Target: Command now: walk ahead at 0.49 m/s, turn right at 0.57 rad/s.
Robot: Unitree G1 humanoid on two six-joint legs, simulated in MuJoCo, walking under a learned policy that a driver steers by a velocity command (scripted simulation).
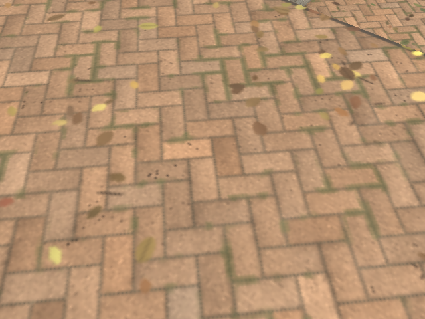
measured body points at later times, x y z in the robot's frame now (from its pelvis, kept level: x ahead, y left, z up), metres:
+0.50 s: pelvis +0.28 +0.05 +0.00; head +0.32 +0.05 +0.45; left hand +0.40 +0.31 -0.13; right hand +0.39 -0.23 -0.10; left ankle +0.36 +0.13 -0.73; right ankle +0.17 -0.06 -0.64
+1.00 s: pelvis +0.37 +0.01 +0.01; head +0.40 -0.01 +0.46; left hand +0.49 +0.30 -0.08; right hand +0.53 -0.27 -0.11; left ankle +0.33 +0.14 -0.65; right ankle +0.41 -0.10 -0.73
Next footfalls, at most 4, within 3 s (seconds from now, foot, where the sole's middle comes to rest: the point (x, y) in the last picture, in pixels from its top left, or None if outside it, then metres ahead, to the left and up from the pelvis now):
0.36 left None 0.41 0.12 -0.77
0.82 right None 0.45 -0.10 -0.77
1.26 left None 0.38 0.17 -0.77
1.74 right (233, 313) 0.48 -0.02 -0.77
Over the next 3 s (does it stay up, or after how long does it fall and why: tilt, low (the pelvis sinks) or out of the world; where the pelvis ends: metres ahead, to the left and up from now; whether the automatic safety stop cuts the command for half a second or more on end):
stays up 0.69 0.48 0.00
